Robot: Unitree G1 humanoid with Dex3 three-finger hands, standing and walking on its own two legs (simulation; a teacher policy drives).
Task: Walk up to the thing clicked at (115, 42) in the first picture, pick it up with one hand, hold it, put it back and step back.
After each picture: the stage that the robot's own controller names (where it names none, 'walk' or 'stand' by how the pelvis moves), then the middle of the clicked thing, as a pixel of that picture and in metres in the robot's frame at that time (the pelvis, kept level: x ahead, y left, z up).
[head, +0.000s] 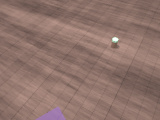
stand; (114, 43) +1.34 -0.36 -0.72
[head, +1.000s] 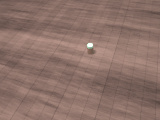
walk; (90, 48) +1.25 +0.03 -0.69
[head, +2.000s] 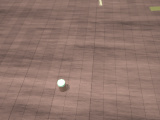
walk; (62, 85) +0.74 +0.26 -0.71
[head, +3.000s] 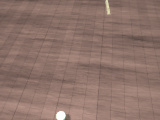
stand; (61, 118) +0.42 +0.21 -0.70
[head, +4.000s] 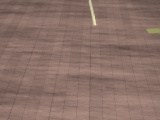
stand; out of the picture +0.38 +0.22 -0.72
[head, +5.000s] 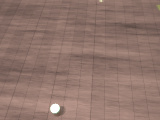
stand; (56, 110) +0.42 +0.24 -0.70
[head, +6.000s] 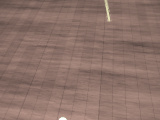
stand; out of the picture +0.42 +0.20 -0.72
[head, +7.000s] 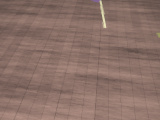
stand; out of the picture +0.44 +0.20 -0.73
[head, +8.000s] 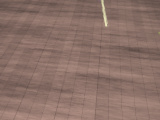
stand; out of the picture +0.43 +0.20 -0.73
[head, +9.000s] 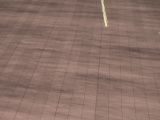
stand; out of the picture +0.42 +0.20 -0.73
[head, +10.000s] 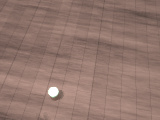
go down; (54, 94) +0.47 +0.19 -0.60
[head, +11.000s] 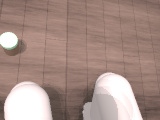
go down; (10, 44) +0.51 +0.25 -0.29
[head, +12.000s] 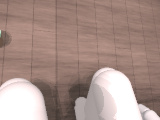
close in; out of the picture +0.50 +0.27 -0.27
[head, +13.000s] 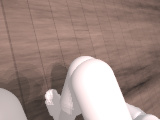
close; out of the picture +0.49 +0.31 -0.23
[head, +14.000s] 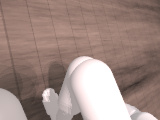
lift; out of the picture +0.47 +0.30 -0.24
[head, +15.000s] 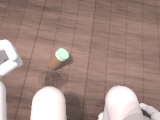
hold; (58, 59) +0.50 +0.13 -0.37
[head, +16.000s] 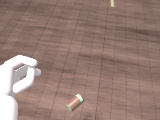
lift; (74, 102) +0.53 +0.07 -0.64
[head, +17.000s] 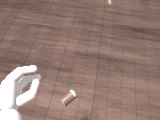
go down; (68, 97) +0.54 +0.10 -0.67
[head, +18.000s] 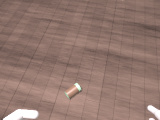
hold; (72, 90) +0.57 +0.10 -0.64
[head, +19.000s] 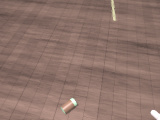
stand; (68, 105) +0.57 +0.12 -0.68
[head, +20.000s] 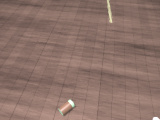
stand; (66, 107) +0.58 +0.12 -0.68
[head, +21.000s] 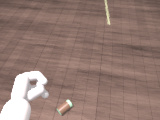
crouch; (64, 107) +0.60 +0.14 -0.69
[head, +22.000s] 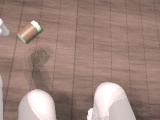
crouch; (29, 31) +0.66 +0.20 -0.40
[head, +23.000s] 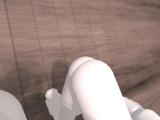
lower; out of the picture +0.63 +0.32 -0.26
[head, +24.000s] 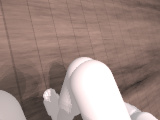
lower; out of the picture +0.63 +0.34 -0.26
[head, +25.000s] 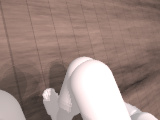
lower; out of the picture +0.63 +0.34 -0.26
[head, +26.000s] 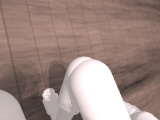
lower; out of the picture +0.63 +0.34 -0.27
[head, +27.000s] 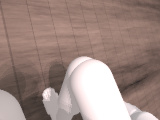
loosen; out of the picture +0.64 +0.34 -0.27
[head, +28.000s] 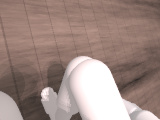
withdraw; out of the picture +0.64 +0.34 -0.26
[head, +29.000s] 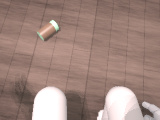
walk; (48, 30) +0.68 +0.21 -0.42
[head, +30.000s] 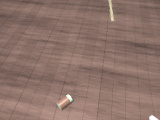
stand; (64, 101) +0.61 +0.15 -0.69
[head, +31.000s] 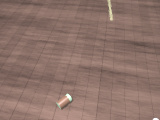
stand; (64, 101) +0.62 +0.17 -0.69
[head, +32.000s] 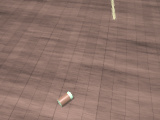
stand; (65, 98) +0.62 +0.16 -0.70
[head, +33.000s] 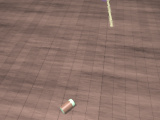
stand; (67, 106) +0.62 +0.17 -0.75
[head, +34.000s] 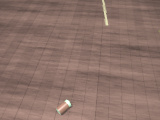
stand; (63, 107) +0.60 +0.19 -0.75
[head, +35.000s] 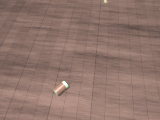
walk; (60, 88) +0.62 +0.20 -0.73
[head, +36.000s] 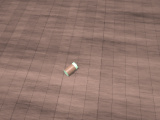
walk; (70, 69) +0.79 +0.14 -0.73
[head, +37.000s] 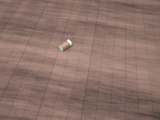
walk; (65, 45) +1.08 +0.15 -0.71
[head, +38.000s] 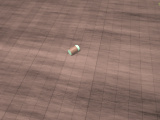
stand; (73, 49) +1.21 +0.14 -0.73
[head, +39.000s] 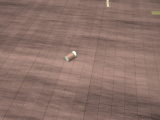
stand; (70, 56) +1.23 +0.16 -0.75
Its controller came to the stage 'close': yes
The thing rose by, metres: 0.01
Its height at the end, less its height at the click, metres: -0.02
